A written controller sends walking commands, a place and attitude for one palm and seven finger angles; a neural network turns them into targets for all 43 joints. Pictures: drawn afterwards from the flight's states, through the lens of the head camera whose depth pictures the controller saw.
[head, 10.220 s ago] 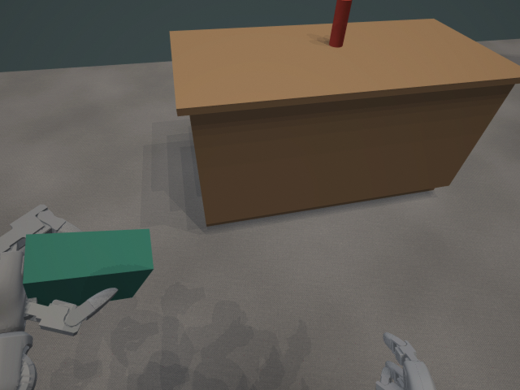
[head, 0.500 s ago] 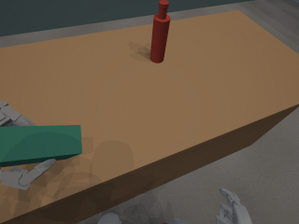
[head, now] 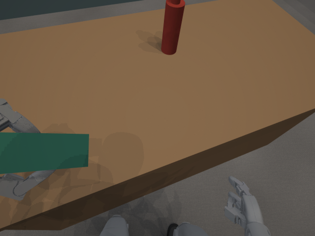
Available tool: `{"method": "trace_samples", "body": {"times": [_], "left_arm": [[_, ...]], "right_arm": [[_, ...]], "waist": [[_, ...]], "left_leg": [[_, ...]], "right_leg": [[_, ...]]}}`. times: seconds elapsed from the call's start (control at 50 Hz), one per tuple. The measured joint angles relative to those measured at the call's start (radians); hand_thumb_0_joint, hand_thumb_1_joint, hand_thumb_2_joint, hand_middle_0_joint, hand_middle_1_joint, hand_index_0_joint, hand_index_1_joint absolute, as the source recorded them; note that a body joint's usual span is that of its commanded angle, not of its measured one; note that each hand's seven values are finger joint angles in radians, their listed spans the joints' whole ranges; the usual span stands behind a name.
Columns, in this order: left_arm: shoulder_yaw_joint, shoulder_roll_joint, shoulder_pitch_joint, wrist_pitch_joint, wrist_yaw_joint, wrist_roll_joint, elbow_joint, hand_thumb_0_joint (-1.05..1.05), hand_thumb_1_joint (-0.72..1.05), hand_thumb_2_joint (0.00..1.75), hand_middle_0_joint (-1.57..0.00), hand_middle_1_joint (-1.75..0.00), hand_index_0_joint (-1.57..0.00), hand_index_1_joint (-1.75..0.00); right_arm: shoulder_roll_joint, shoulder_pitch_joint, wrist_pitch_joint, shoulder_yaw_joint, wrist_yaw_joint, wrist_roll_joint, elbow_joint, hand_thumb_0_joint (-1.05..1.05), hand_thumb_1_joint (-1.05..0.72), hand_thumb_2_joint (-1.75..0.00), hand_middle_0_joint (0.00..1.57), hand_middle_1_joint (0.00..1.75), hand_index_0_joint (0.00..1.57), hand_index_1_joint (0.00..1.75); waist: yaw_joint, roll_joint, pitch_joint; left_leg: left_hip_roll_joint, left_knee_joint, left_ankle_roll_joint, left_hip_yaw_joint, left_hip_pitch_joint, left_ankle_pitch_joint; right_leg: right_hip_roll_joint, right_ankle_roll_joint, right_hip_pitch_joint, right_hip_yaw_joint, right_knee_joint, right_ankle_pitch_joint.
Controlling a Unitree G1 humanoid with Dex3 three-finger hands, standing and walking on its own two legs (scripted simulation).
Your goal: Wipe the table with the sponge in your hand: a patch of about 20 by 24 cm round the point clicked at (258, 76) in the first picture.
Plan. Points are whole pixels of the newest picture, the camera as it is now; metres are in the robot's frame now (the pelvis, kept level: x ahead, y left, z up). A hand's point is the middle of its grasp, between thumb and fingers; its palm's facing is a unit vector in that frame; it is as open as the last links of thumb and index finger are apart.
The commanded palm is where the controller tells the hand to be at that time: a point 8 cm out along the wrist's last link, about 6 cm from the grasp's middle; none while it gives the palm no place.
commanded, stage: shuffle to correct the standing spot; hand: left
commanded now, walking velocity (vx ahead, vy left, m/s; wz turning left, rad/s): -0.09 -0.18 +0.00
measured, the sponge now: (50, 151) +0.24 +0.20 +0.16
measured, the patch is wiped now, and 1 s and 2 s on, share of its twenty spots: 0.00 0.00 0.00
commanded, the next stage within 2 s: none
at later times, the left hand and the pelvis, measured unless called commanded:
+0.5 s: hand (22, 144) +0.23 +0.23 +0.18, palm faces +0.28 -0.82 -0.49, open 9.3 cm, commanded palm +0.17 +0.28 +0.19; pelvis +0.01 +0.00 +0.00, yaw +0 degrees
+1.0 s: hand (23, 146) +0.23 +0.23 +0.18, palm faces +0.34 -0.84 -0.43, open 9.3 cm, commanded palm +0.17 +0.28 +0.19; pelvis +0.01 +0.00 +0.00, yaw +0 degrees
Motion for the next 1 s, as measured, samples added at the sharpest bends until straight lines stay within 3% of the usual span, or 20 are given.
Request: {"method": "trace_samples", "body": {"times": [0.18, 0.32, 0.52, 0.66, 0.84, 0.92, 1.0], "left_arm": [[-0.018, -0.027, 0.015, 0.042, 0.017, -0.004, 0.026, 0.0, -0.43, 1.04, -0.82, -1.39, -0.82, -1.39], [-0.047, -0.049, -0.008, 0.061, 0.026, 0.001, 0.047, 0.0, -0.43, 1.04, -0.82, -1.39, -0.81, -1.4], [-0.016, -0.006, 0.0, 0.016, 0.013, 0.0, 0.021, 0.0, -0.43, 1.04, -0.82, -1.39, -0.81, -1.4], [0.005, -0.004, 0.022, -0.003, 0.015, -0.002, 0.006, 0.0, -0.43, 1.04, -0.82, -1.39, -0.81, -1.4], [-0.032, -0.043, 0.013, 0.041, 0.027, -0.001, 0.031, 0.0, -0.43, 1.04, -0.82, -1.39, -0.82, -1.39], [-0.056, -0.062, -0.001, 0.058, 0.034, -0.003, 0.044, 0.0, -0.43, 1.04, -0.82, -1.39, -0.82, -1.39], [-0.061, -0.061, -0.011, 0.067, 0.036, -0.003, 0.055, 0.0, -0.43, 1.04, -0.82, -1.39, -0.82, -1.39]], "right_arm": [[0.002, 0.063, 0.022, 0.01, 0.001, 0.009, 0.004, 0.01, -0.9, -0.9, 0.2, 0.3, 0.2, 0.3], [0.01, 0.085, 0.021, 0.019, 0.006, 0.011, 0.023, 0.02, -0.9, -0.9, 0.2, 0.3, 0.2, 0.3], [0.01, 0.038, 0.008, 0.011, 0.008, 0.005, 0.005, 0.01, -0.9, -0.9, 0.2, 0.3, 0.2, 0.3], [0.001, 0.028, 0.0, 0.004, 0.001, 0.002, 0.008, 0.01, -0.9, -0.9, 0.2, 0.3, 0.2, 0.3], [0.009, 0.072, 0.01, 0.018, 0.008, 0.01, 0.013, 0.01, -0.9, -0.9, 0.2, 0.3, 0.2, 0.3], [0.007, 0.079, 0.016, 0.025, 0.01, 0.011, 0.023, 0.01, -0.9, -0.9, 0.2, 0.3, 0.2, 0.3], [0.004, 0.078, 0.022, 0.025, 0.008, 0.012, 0.023, 0.02, -0.9, -0.9, 0.2, 0.3, 0.2, 0.3]], "waist": [[-0.002, 0.004, -0.034], [-0.009, 0.009, -0.043], [-0.018, 0.011, -0.023], [-0.01, 0.005, -0.02], [0.004, 0.018, -0.038], [-0.003, 0.018, -0.054], [-0.013, 0.021, -0.064]], "left_leg": [[-0.001, 0.014, 0.014, 0.0, 0.007, -0.019], [0.004, -0.006, -0.002, 0.0, 0.046, -0.019], [0.007, -0.014, -0.004, -0.004, 0.025, -0.002], [-0.003, 0.003, 0.004, -0.005, -0.013, 0.002], [0.005, 0.012, 0.012, -0.01, 0.01, -0.016], [0.003, 0.003, 0.022, -0.006, 0.03, -0.022], [0.006, -0.017, 0.007, -0.003, 0.047, -0.016]], "right_leg": [[-0.001, 0.007, 0.013, -0.001, 0.002, -0.009], [0.003, 0.007, 0.056, -0.003, -0.026, -0.01], [0.007, -0.001, 0.036, -0.007, -0.032, 0.006], [-0.004, 0.003, -0.006, -0.006, -0.003, 0.004], [0.004, -0.001, 0.021, -0.012, 0.0, -0.008], [0.002, -0.003, 0.036, -0.01, -0.001, -0.017], [0.004, -0.002, 0.051, -0.009, -0.018, -0.016]]}}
